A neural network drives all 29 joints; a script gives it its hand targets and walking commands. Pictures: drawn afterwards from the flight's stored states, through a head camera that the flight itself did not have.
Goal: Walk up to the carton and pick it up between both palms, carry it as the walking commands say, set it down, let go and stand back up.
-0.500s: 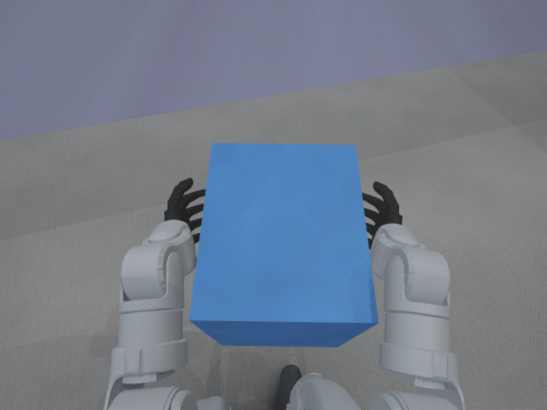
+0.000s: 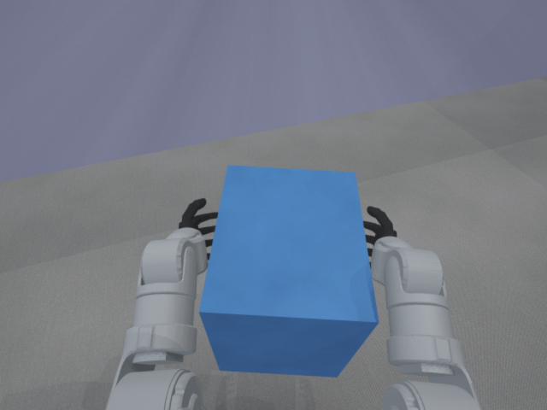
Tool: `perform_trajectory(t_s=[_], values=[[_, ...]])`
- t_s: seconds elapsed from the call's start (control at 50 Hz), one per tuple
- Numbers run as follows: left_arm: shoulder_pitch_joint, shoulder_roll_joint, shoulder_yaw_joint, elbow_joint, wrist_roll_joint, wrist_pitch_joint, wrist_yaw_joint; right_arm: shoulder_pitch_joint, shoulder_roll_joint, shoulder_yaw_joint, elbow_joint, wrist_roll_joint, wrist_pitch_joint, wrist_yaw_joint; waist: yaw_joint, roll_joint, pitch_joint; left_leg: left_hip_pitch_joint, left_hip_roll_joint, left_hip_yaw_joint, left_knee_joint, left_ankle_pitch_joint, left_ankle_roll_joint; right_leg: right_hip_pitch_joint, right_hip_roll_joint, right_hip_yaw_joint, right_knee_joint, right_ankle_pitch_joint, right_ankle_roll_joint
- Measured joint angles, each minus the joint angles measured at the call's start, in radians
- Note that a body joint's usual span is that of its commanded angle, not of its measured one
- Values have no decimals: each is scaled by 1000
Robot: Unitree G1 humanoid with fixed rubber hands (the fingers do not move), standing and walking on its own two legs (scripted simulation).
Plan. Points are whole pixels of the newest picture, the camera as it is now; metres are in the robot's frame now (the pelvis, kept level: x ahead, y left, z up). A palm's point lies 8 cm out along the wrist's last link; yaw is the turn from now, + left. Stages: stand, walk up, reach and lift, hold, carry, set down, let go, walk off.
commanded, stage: carry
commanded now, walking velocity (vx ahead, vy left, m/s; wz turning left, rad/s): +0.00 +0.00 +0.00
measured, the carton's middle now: (284, 275) +0.32 +0.00 +0.03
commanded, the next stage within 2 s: none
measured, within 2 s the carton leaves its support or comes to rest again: neither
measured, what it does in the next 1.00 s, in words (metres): steps on the spot: left foot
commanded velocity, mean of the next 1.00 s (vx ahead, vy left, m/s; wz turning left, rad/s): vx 0.00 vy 0.00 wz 0.01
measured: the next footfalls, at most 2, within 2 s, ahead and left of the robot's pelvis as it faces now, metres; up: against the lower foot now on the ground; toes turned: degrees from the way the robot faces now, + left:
left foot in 0.92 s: +0.02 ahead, +0.11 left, +0.00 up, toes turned +19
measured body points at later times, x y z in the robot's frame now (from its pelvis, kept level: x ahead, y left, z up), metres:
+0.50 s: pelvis -0.05 +0.00 -0.01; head -0.02 +0.00 +0.44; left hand +0.29 +0.17 +0.05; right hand +0.30 -0.11 +0.04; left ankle +0.09 +0.09 -0.71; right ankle +0.09 -0.10 -0.71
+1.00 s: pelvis -0.05 -0.01 +0.00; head -0.01 +0.00 +0.44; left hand +0.29 +0.14 +0.04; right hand +0.29 -0.15 +0.05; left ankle +0.03 +0.09 -0.71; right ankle +0.07 -0.10 -0.71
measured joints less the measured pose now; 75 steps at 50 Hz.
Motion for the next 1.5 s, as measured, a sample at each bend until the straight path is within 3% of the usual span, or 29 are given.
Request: perform_trajectory(t_s=[0.22, 0.46, 0.56, 0.64, 0.72, 0.8, 0.88, 0.94, 1.08, 1.3, 1.42, 1.5], values=[[39, 4, 5, -33, -18, -28, -10, 16, 46, -23, -28, -34, -25, 0, 29, -18, 52, -17, -11, -9, -50, 69, 11, -16, -9, -12, -42, 59, 0], [9, 32, -20, -16, -34, -60, -25, 28, 66, -31, -68, -60, -59, 5, 69, 5, 117, -52, -10, -14, -11, 79, 10, -58, -12, -18, 30, -12, -18], [4, 33, -15, 2, -23, -67, -30, 25, 55, -16, -37, -63, -72, 12, 57, -10, 118, -92, -29, -21, 51, -95, 10, -73, -28, -19, 12, 65, -12], [52, 9, -25, -78, -16, -73, -33, 70, 64, -8, -109, -52, -81, 14, 24, -15, 119, -109, -20, -29, 66, -34, 32, -93, -20, -27, 49, 29, 3], [84, -18, -24, -111, -9, -71, -34, 101, 73, -21, -159, -37, -61, 10, 21, -9, 113, -115, 1, -18, 75, 58, 14, -104, 2, -5, 145, -109, 0], [59, -14, -14, -71, 5, -74, -36, 75, 56, -15, -108, -39, -66, 12, 19, -2, 138, -101, 1, -19, 75, 35, -4, -78, 3, -7, 104, 5, -16], [56, -9, -9, -52, 14, -72, -37, 70, 32, 18, -64, -31, -77, 14, 10, -21, 125, -100, -28, -41, 157, -118, -7, -77, -8, -4, 60, 18, -11], [68, -22, -12, -116, 0, -79, -31, 73, 32, 16, -131, -11, -73, 7, -4, -20, 121, -39, -31, -55, 53, -29, 5, -84, -4, -12, 27, 41, -6], [74, -19, -21, -162, -12, -59, -24, 84, 56, 0, -177, -10, -64, 5, 12, -23, 112, -12, -31, -49, 11, -13, -2, -47, -1, -4, -39, 72, -2], [18, -15, -10, -174, -17, -11, -13, 13, 38, -16, -197, -5, 7, -5, 18, 7, 43, -74, -73, -91, 59, -25, 4, -96, -50, -48, 30, 25, 10], [64, -36, -6, -195, -13, 1, -7, 34, 49, -26, -201, 1, 27, -7, 9, -14, 15, -106, -83, -84, 124, -55, 17, -124, -93, -72, 129, -60, 30], [87, -17, -6, -211, -32, 16, -4, 38, 73, -22, -189, -12, 25, -11, 26, 3, 34, -119, -75, -101, 130, -61, 17, -134, -44, -28, 160, -192, 71]])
